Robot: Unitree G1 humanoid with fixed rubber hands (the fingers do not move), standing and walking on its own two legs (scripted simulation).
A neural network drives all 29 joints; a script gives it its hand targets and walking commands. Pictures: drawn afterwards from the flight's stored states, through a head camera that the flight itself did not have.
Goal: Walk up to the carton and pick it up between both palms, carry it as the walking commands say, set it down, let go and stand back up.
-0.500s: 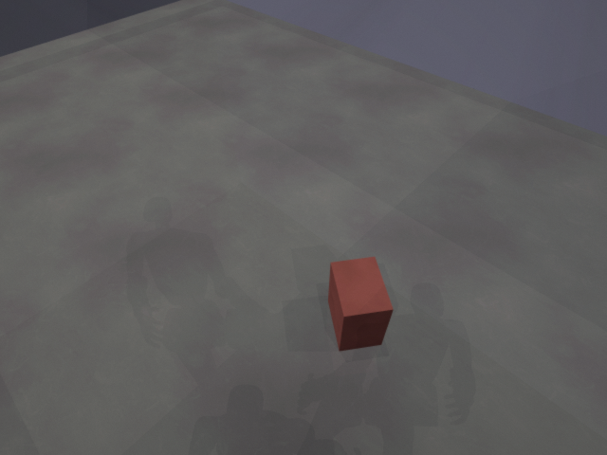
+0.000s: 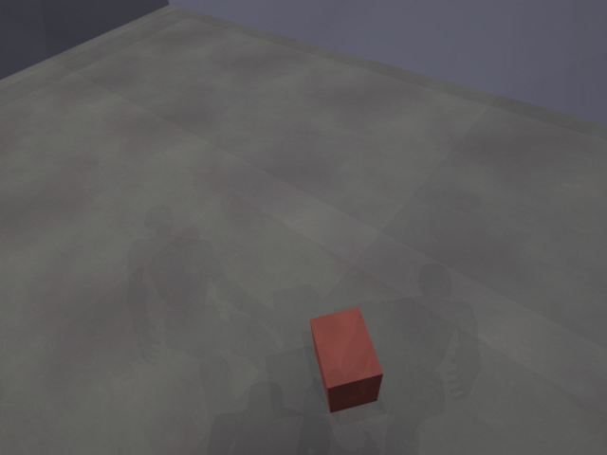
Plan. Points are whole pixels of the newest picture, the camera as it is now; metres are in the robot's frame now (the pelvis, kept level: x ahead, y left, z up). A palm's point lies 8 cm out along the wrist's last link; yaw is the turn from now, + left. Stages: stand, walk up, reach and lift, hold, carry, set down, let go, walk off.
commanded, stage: walk up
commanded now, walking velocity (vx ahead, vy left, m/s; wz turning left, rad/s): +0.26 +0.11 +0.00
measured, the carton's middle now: (344, 361) +0.49 -0.04 -0.65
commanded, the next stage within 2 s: none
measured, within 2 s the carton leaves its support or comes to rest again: neither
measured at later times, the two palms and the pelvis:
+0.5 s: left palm out of the picture +0.07 +0.25 -0.16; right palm out of the picture +0.10 -0.24 -0.12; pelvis +0.04 +0.01 -0.01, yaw -1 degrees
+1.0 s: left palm out of the picture +0.03 +0.22 -0.15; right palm out of the picture +0.07 -0.26 -0.14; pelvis +0.02 -0.02 -0.01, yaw +1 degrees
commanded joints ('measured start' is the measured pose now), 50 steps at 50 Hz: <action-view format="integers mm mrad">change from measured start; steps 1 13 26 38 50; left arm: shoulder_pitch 92 48 67 -12 -8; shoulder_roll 144 89 70 134 56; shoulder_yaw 40 27 11 32 9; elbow -15 -21 13 12 18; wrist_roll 8 -5 -6 15 -2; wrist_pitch -23 107 56 28 43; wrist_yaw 11 14 9 21 15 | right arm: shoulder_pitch -34 53 36 39 65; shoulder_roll -41 -171 -124 -34 -53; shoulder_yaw -43 -78 -62 -31 -32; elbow -31 -27 -6 3 47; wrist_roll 15 17 16 19 8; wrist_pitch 16 0 41 35 6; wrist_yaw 17 -49 -19 -28 -37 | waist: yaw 52 -25 16 28 5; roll -190 192 255 -241 119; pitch -54 -74 -104 -86 -12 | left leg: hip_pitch -83 398 206 168 321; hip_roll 42 374 126 -52 133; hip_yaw -13 -268 -50 -21 -106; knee -148 -741 -623 -428 -753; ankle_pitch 175 637 315 11 395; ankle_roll -11 231 110 36 102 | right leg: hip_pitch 198 -260 134 131 -4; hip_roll -258 -4 30 -161 -16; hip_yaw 174 75 -53 219 49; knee -200 526 -144 -153 -49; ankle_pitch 460 -260 46 377 130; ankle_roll -95 77 86 -77 40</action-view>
